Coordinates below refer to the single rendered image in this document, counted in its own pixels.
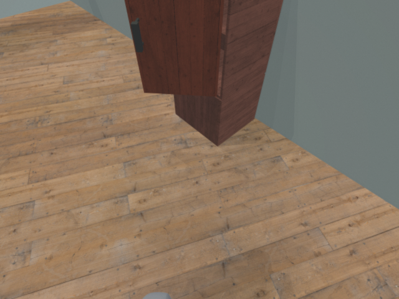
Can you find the handle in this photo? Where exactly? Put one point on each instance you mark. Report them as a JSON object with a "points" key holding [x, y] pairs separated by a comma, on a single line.
{"points": [[137, 36]]}

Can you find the cupboard door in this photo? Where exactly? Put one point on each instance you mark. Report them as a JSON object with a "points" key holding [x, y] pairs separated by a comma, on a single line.
{"points": [[182, 43]]}

